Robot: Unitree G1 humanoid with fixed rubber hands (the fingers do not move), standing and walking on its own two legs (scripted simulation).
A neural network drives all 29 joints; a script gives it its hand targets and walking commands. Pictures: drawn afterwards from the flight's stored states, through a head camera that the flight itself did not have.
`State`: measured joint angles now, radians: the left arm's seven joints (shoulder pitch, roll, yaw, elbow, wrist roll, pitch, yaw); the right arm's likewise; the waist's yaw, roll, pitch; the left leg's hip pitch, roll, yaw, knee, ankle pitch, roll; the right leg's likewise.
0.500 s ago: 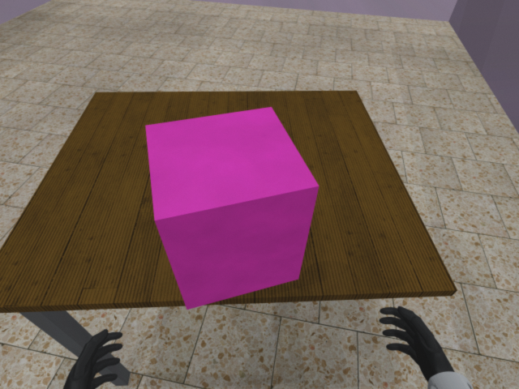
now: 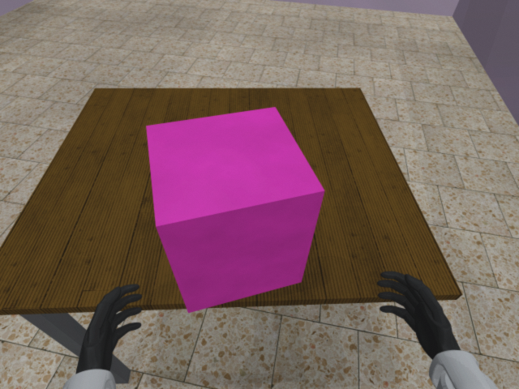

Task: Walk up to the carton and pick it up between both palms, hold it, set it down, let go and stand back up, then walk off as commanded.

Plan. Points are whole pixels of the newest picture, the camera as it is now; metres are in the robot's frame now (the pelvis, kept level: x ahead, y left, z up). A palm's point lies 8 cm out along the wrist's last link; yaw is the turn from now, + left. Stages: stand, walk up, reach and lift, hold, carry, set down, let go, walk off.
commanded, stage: reach and lift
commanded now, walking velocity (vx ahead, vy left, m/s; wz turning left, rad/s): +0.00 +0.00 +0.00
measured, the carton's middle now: (231, 211) +0.41 +0.05 +0.05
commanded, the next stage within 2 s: none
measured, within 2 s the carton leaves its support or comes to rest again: neither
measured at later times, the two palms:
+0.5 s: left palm (112, 293) +0.25 +0.20 +0.09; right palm (426, 297) +0.24 -0.22 +0.07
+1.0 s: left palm (96, 230) +0.30 +0.21 +0.15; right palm (412, 227) +0.33 -0.21 +0.12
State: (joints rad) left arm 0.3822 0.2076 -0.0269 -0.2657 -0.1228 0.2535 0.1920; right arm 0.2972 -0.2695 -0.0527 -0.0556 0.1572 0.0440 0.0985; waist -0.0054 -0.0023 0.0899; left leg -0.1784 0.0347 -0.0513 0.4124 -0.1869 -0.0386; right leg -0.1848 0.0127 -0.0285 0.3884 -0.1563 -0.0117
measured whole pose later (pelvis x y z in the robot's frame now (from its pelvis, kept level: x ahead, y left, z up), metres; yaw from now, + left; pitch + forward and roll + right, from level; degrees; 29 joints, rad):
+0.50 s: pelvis +0.00 +0.00 +0.00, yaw +0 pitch -3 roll +0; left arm 0.10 0.20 -0.02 -0.36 -0.13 0.57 0.23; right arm 0.18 -0.34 -0.02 -0.18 0.26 0.22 0.01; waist 0.01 0.00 0.09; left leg -0.17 0.03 -0.05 0.40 -0.18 -0.04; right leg -0.18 0.01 -0.02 0.39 -0.16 -0.01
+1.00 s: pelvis +0.00 +0.00 +0.00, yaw +0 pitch -3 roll +0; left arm -0.23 0.20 0.12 -0.38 -0.13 0.84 0.22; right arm -0.24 -0.43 0.02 0.00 0.37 0.40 -0.02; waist 0.01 0.01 0.09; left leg -0.17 0.04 -0.05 0.39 -0.18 -0.04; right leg -0.18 0.01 -0.02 0.38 -0.15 -0.01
